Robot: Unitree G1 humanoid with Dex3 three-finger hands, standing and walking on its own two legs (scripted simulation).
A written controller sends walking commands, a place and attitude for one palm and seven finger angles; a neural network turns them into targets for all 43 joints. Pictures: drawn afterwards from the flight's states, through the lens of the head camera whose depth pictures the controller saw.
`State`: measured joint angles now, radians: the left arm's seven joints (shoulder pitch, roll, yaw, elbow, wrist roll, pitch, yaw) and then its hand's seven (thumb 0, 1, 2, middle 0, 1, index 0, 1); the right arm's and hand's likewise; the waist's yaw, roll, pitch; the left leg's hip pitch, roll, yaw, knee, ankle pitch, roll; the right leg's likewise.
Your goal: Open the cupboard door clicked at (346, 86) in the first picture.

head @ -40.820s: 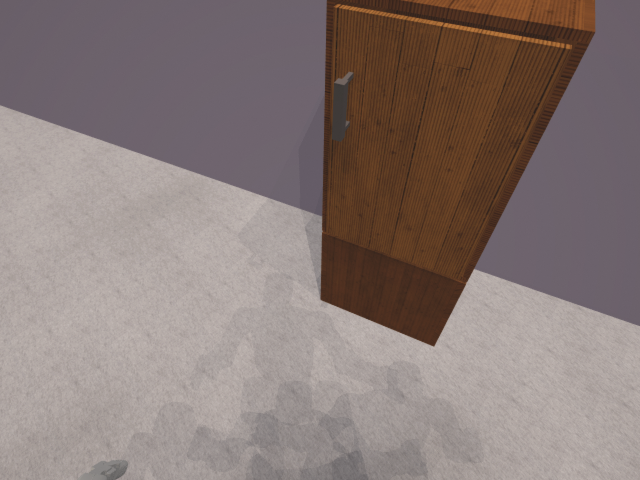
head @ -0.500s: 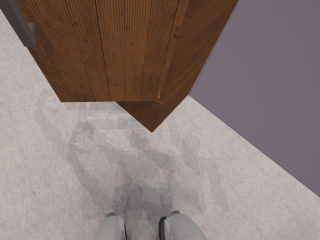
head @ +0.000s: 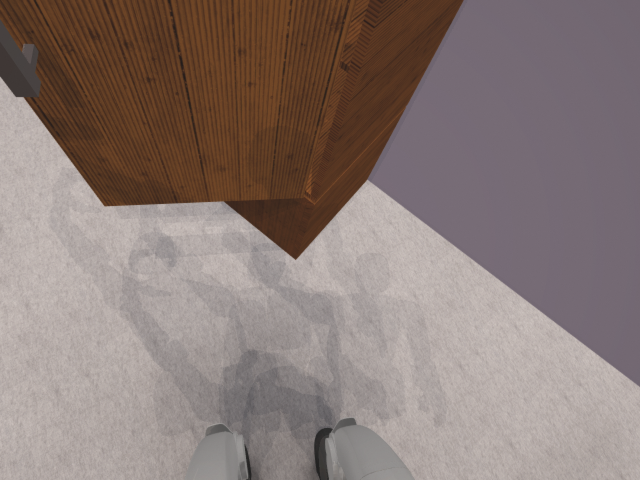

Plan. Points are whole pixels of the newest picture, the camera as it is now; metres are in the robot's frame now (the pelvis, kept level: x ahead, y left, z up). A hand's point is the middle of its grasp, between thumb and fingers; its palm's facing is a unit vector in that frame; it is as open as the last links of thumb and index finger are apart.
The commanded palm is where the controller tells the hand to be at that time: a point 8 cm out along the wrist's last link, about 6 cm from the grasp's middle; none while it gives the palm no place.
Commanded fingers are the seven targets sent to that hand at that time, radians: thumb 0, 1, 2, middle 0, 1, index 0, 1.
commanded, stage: move the hooked fingers beside the handle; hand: left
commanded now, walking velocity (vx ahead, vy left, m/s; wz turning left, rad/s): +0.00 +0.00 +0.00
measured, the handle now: out of the picture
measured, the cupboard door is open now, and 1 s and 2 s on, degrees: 46 45 45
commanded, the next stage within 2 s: slide the fingers in behind the handle in 0.46 s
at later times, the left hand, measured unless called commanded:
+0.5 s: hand out of the picture +0.51 +0.32 +0.12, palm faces +0.03 -1.00 -0.01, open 14.0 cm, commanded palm +0.52 +0.35 +0.12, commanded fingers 0.00 -0.50 0.30 -0.30 -1.20 -0.30 -1.20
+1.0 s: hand out of the picture +0.53 +0.30 +0.12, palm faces +0.03 -1.00 -0.01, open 14.0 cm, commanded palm +0.52 +0.32 +0.11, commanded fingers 0.00 -0.50 0.30 -0.30 -1.20 -0.30 -1.20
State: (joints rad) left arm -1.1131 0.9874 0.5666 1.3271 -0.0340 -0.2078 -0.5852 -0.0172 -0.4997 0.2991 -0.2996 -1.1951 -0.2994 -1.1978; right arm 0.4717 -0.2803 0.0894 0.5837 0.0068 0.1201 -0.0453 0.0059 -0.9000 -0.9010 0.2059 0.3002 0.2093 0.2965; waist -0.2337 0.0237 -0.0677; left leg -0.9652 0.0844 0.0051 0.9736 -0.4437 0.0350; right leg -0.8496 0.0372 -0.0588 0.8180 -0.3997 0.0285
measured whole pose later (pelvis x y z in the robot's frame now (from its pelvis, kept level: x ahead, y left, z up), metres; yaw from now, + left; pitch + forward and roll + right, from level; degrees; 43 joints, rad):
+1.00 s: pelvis -0.01 +0.00 +0.00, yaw +1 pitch +24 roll -6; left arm -1.14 0.91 0.49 1.32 -0.04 -0.22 -0.50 -0.02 -0.50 0.30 -0.30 -1.20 -0.29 -1.21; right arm 0.47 -0.28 0.08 0.60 0.00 0.10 -0.04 0.01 -0.90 -0.90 0.21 0.30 0.21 0.30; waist -0.24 0.03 -0.07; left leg -0.97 0.08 -0.01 0.98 -0.44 0.04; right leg -0.85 0.03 -0.07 0.82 -0.40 0.03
